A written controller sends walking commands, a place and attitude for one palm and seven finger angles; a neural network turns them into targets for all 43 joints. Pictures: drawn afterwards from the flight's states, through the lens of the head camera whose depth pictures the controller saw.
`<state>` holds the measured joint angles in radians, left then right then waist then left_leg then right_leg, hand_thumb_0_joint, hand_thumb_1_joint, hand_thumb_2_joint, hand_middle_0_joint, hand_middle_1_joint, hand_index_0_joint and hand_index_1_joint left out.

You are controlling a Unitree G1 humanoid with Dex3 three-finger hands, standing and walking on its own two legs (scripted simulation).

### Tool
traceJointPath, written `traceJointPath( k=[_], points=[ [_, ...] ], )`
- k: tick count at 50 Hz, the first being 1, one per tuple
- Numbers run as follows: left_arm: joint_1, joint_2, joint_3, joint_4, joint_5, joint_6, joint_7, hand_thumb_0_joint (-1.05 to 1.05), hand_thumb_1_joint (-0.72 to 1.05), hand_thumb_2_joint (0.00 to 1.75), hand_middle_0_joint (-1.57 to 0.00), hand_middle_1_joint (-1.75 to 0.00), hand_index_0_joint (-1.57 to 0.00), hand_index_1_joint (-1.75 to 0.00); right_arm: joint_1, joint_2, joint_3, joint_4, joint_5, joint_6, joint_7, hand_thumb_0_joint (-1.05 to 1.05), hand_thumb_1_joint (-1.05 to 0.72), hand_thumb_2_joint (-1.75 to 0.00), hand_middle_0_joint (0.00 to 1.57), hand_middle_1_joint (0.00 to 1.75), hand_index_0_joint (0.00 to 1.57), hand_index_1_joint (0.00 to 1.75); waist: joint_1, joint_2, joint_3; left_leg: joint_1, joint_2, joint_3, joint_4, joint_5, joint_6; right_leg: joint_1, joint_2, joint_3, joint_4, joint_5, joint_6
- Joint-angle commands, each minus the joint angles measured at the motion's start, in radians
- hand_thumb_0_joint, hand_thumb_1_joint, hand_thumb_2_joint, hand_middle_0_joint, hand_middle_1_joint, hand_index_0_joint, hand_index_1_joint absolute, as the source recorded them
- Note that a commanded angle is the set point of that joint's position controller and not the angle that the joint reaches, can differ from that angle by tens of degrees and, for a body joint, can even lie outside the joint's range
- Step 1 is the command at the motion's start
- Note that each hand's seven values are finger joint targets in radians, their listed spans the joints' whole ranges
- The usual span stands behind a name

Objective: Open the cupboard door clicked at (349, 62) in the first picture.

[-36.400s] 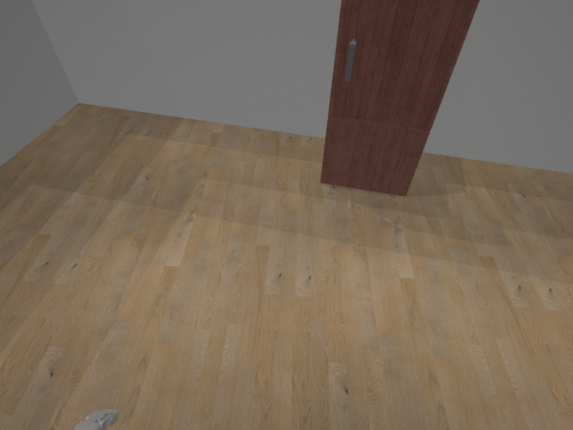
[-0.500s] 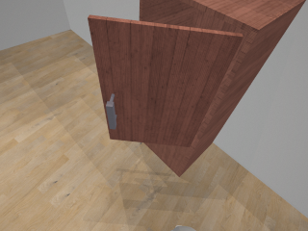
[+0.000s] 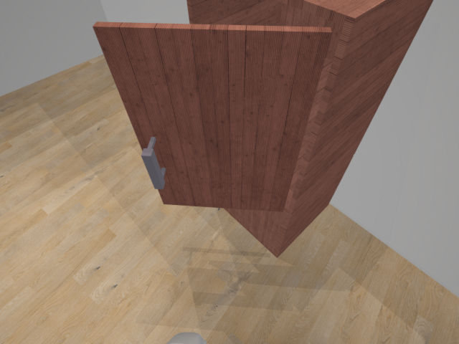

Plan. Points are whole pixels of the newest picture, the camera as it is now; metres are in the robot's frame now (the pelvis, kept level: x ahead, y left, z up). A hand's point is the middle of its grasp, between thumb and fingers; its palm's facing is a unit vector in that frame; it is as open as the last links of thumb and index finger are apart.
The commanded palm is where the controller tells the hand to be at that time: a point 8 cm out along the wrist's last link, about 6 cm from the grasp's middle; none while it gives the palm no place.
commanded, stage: come to a stop and stand still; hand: left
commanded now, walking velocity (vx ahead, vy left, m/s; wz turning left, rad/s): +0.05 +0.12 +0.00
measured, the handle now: (156, 163) +0.53 +0.23 -0.08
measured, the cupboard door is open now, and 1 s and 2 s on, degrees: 42 42 42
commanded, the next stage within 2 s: look again from close up in 0.44 s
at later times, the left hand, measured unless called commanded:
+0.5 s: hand out of the picture -0.02 +0.21 -0.17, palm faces +0.01 -0.98 -0.19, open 7.4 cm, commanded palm none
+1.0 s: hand out of the picture +0.03 +0.17 -0.17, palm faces -0.01 -0.97 -0.23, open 7.3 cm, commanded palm none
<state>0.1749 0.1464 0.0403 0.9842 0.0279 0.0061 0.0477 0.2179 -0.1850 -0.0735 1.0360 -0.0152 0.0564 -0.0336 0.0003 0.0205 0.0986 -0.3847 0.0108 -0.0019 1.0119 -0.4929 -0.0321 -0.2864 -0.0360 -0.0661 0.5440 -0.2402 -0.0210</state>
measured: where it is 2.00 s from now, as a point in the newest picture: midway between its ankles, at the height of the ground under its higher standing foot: outside the picture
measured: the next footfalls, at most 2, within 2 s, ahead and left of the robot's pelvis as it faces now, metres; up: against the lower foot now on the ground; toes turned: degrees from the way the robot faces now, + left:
left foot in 0.20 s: +0.01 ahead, +0.12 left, +0.00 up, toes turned +1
right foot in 0.54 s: +0.01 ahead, -0.08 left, +0.00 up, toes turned -3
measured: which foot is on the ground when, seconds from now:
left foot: up 0.00-0.18, down 0.20-1.00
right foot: down 0.00-0.22, up 0.24-0.52, down 0.54-1.00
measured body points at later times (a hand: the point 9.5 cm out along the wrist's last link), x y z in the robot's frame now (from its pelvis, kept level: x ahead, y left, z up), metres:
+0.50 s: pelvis -0.02 +0.03 +0.01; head +0.00 +0.03 +0.46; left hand -0.02 +0.26 -0.15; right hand -0.03 -0.19 -0.15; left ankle -0.02 +0.16 -0.73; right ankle -0.04 -0.08 -0.72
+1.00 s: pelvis +0.01 +0.00 +0.00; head +0.02 -0.02 +0.45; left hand +0.03 +0.23 -0.15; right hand +0.00 -0.22 -0.16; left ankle -0.02 +0.12 -0.73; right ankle -0.03 -0.08 -0.73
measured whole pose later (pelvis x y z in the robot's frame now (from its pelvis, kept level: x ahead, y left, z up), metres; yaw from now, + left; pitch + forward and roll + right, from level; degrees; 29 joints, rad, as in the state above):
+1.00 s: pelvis +0.01 +0.00 +0.00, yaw -2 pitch +0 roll +1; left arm 0.28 0.15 -0.01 1.09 0.01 -0.03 0.04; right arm 0.29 -0.15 0.02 1.11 -0.01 -0.01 -0.03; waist -0.01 0.02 0.01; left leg -0.16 0.01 0.05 0.46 -0.30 -0.01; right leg -0.17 0.03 -0.06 0.48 -0.32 -0.06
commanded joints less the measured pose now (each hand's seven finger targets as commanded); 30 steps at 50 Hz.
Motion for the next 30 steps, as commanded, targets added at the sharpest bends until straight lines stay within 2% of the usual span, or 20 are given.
traceJointPath(
  k=[1,5,7,8,9,10,11,12,13,15,17,20,22,23,25,26,27,28,29,30],
  points=[
    [0.081,0.205,0.056,-0.049,0.007,-0.008,0.006,0.0,0.9,0.9,-0.2,-0.3,-0.2,-0.3,0.08,-0.029,-0.008,-0.05,-0.005,-0.009,0.018,0.0,-0.9,-0.9,0.2,0.3,0.2,0.3,0.018,-0.162,-0.101,0.003,0.018,0.002,-0.05,0.055,-0.017,0.05,-0.265,0.237,-0.215,0.31,-0.157],
    [0.088,0.214,0.06,-0.051,0.014,0.001,-0.007,0.0,0.9,0.9,-0.2,-0.3,-0.2,-0.3,0.057,-0.031,-0.003,-0.074,0.002,-0.032,0.025,0.0,-0.9,-0.9,0.2,0.3,0.2,0.3,0.028,-0.226,-0.103,0.09,0.002,0.034,-0.285,0.067,-0.004,0.014,-0.234,0.26,-0.232,0.06,-0.133],
    [0.067,0.211,0.058,-0.052,0.007,0.007,-0.013,0.0,0.9,0.9,-0.2,-0.3,-0.2,-0.3,0.119,-0.029,0.004,-0.052,0.003,-0.043,0.023,0.0,-0.9,-0.9,0.2,0.3,0.2,0.3,-0.006,-0.227,-0.102,0.235,-0.015,0.061,-0.465,0.169,0.004,-0.068,-0.191,0.235,-0.225,-0.087,-0.086],
    [0.054,0.192,0.053,-0.049,0.001,0.01,-0.015,0.0,0.9,0.9,-0.2,-0.3,-0.2,-0.3,0.16,-0.033,0.008,-0.034,0.003,-0.053,0.02,0.0,-0.9,-0.9,0.2,0.3,0.2,0.3,-0.025,-0.174,-0.115,0.331,-0.014,0.053,-0.578,0.227,0.006,-0.119,-0.152,0.202,-0.188,-0.171,-0.052],
    [0.061,0.158,0.041,-0.05,-0.006,0.014,-0.018,0.0,0.9,0.9,-0.2,-0.3,-0.2,-0.3,0.181,-0.072,0.006,-0.024,-0.001,-0.065,0.016,0.0,-0.9,-0.9,0.2,0.3,0.2,0.3,-0.034,-0.04,-0.117,0.366,0.053,-0.034,-0.664,0.181,0.021,-0.17,-0.089,0.151,-0.093,-0.233,-0.015],
    [0.086,0.103,0.03,-0.059,-0.01,0.016,-0.024,0.0,0.9,0.9,-0.2,-0.3,-0.2,-0.3,0.176,-0.14,-0.008,-0.036,-0.013,-0.072,0.012,0.0,-0.9,-0.9,0.2,0.3,0.2,0.3,-0.031,0.19,-0.087,0.296,0.217,-0.263,-0.788,0.013,0.075,-0.217,0.002,0.063,0.072,-0.249,0.03],
    [0.058,0.085,0.025,-0.062,-0.009,0.017,-0.023,0.0,0.9,0.9,-0.2,-0.3,-0.2,-0.3,0.12,-0.183,-0.009,-0.058,-0.018,-0.066,0.01,0.0,-0.9,-0.9,0.2,0.3,0.2,0.3,-0.029,0.249,0.007,0.103,0.324,-0.382,-0.896,-0.125,0.148,-0.189,0.017,0.032,0.181,-0.252,0.041],
    [0.055,0.092,0.027,-0.05,-0.005,0.016,-0.027,0.0,0.9,0.9,-0.2,-0.3,-0.2,-0.3,0.057,-0.159,0.004,-0.068,-0.023,-0.066,0.011,0.0,-0.9,-0.9,0.2,0.3,0.2,0.3,-0.009,0.174,0.057,-0.043,0.325,-0.383,-0.942,-0.221,0.174,-0.111,-0.014,0.069,0.234,-0.197,0.032],
    [0.079,0.084,0.026,-0.024,0.006,0.021,-0.028,0.0,0.9,0.9,-0.2,-0.3,-0.2,-0.3,0.025,-0.131,0.013,-0.068,-0.022,-0.072,0.008,0.0,-0.9,-0.9,0.2,0.3,0.2,0.3,0.008,0.2,0.072,-0.055,0.283,-0.344,-0.951,-0.204,0.157,-0.096,-0.011,0.068,0.279,-0.173,0.034],
    [0.146,0.084,0.025,0.009,0.005,0.019,-0.041,0.0,0.9,0.9,-0.2,-0.3,-0.2,-0.3,0.029,-0.116,0.02,-0.061,-0.017,-0.077,-0.002,0.0,-0.9,-0.9,0.2,0.3,0.2,0.3,0.022,0.155,0.064,0.019,0.25,-0.279,-0.911,-0.083,0.151,-0.142,-0.001,0.067,0.34,-0.137,0.033],
    [0.152,0.077,0.021,0.02,0.001,0.013,-0.046,0.0,0.9,0.9,-0.2,-0.3,-0.2,-0.3,0.072,-0.112,0.018,-0.043,-0.017,-0.079,-0.008,0.0,-0.9,-0.9,0.2,0.3,0.2,0.3,0.006,0.123,0.027,0.138,0.232,-0.221,-0.871,0.068,0.147,-0.181,-0.002,0.061,0.328,-0.119,0.041],
    [0.111,0.076,0.014,0.007,-0.003,0.009,-0.049,0.0,0.9,0.9,-0.2,-0.3,-0.2,-0.3,0.135,-0.118,0.013,-0.014,-0.017,-0.077,-0.013,0.0,-0.9,-0.9,0.2,0.3,0.2,0.3,-0.029,0.102,-0.004,0.239,0.253,-0.209,-0.826,0.235,0.167,-0.189,-0.008,0.045,0.239,-0.156,0.047],
    [0.094,0.061,0.009,0.0,-0.007,0.006,-0.047,0.0,0.9,0.9,-0.2,-0.3,-0.2,-0.3,0.159,-0.124,0.01,0.004,-0.02,-0.075,-0.015,0.0,-0.9,-0.9,0.2,0.3,0.2,0.3,-0.04,0.12,-0.039,0.254,0.26,-0.205,-0.783,0.349,0.177,-0.125,-0.006,0.037,0.136,-0.194,0.044],
    [0.116,0.055,0.006,0.009,-0.01,0.003,-0.045,0.0,0.9,0.9,-0.2,-0.3,-0.2,-0.3,0.156,-0.122,0.012,0.012,-0.019,-0.075,-0.015,0.0,-0.9,-0.9,0.2,0.3,0.2,0.3,-0.029,0.129,-0.061,0.244,0.25,-0.189,-0.754,0.403,0.172,-0.062,0.004,0.028,0.066,-0.178,0.04],
    [0.212,0.062,0.009,0.051,-0.012,-0.011,-0.039,0.0,0.9,0.9,-0.2,-0.3,-0.2,-0.3,0.138,-0.106,0.016,0.024,-0.007,-0.077,-0.015,0.0,-0.9,-0.9,0.2,0.3,0.2,0.3,0.016,0.071,-0.106,0.187,0.189,-0.123,-0.637,0.461,0.119,0.121,0.008,0.03,-0.168,0.033,0.038],
    [0.237,0.093,0.012,0.071,-0.009,-0.02,-0.031,0.0,0.9,0.9,-0.2,-0.3,-0.2,-0.3,0.151,-0.07,0.021,0.033,0.003,-0.082,-0.011,0.0,-0.9,-0.9,0.2,0.3,0.2,0.3,0.014,-0.008,-0.14,0.117,0.129,-0.057,-0.562,0.413,0.069,0.236,-0.058,0.115,-0.216,0.131,0.021],
    [0.301,0.135,0.005,0.114,0.0,-0.034,0.016,0.0,0.9,0.9,-0.2,-0.3,-0.2,-0.3,-0.013,-0.083,0.03,-0.034,0.015,-0.094,0.002,0.0,-0.9,-0.9,0.2,0.3,0.2,0.3,0.076,-0.126,-0.047,0.083,0.07,0.04,-0.389,0.241,0.019,0.104,-0.128,0.208,-0.235,0.433,0.019],
    [0.223,0.159,-0.015,0.07,-0.005,-0.05,0.008,0.0,0.9,0.9,-0.2,-0.3,-0.2,-0.3,0.044,-0.011,0.043,-0.073,0.003,-0.074,0.016,0.0,-0.9,-0.9,0.2,0.3,0.2,0.3,0.0,-0.167,-0.064,0.05,0.036,0.025,-0.31,0.04,0.024,0.042,-0.201,0.26,-0.275,0.148,-0.037],
    [0.181,0.146,-0.017,0.044,-0.004,-0.053,0.002,0.0,0.9,0.9,-0.2,-0.3,-0.2,-0.3,0.079,-0.006,0.045,-0.058,-0.002,-0.07,0.024,0.0,-0.9,-0.9,0.2,0.3,0.2,0.3,-0.019,-0.048,-0.084,0.072,0.021,0.034,-0.29,0.07,0.027,0.031,-0.179,0.237,-0.269,0.057,-0.088],
    [0.161,0.135,-0.008,0.05,-0.004,-0.066,0.005,0.0,0.9,0.9,-0.2,-0.3,-0.2,-0.3,0.105,0.015,0.049,-0.033,-0.006,-0.065,0.029,0.0,-0.9,-0.9,0.2,0.3,0.2,0.3,-0.029,-0.115,-0.112,0.068,0.032,0.041,-0.278,0.081,0.031,0.065,-0.16,0.212,-0.245,0.191,-0.106]
  ],
)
